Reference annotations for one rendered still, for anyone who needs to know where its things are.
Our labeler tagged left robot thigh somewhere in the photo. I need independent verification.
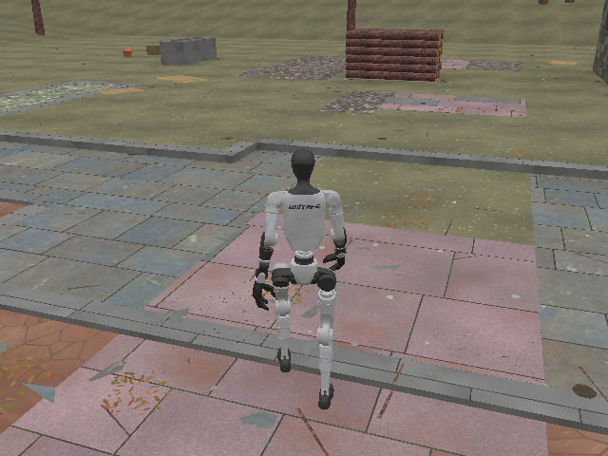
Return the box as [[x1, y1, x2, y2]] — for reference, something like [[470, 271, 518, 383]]
[[272, 263, 291, 316]]

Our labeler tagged robot left forearm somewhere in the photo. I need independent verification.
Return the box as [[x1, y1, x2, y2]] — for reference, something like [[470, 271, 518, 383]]
[[255, 232, 274, 283]]

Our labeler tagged right robot hand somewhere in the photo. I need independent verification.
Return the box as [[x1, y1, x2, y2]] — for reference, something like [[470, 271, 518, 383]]
[[323, 252, 345, 271]]

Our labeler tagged left robot foot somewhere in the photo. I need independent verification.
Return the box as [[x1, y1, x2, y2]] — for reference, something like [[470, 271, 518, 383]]
[[277, 348, 291, 372]]

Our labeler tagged left robot upper arm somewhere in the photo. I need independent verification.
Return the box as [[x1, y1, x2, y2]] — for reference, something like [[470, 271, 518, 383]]
[[264, 191, 284, 246]]

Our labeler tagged robot right forearm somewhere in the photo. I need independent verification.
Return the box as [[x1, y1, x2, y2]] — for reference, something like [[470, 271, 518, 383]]
[[333, 227, 347, 258]]

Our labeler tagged right robot upper arm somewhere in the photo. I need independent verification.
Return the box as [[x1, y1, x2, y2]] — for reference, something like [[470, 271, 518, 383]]
[[323, 190, 345, 240]]

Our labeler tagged left robot hand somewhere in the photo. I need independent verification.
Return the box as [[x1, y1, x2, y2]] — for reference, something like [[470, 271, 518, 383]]
[[253, 281, 276, 311]]

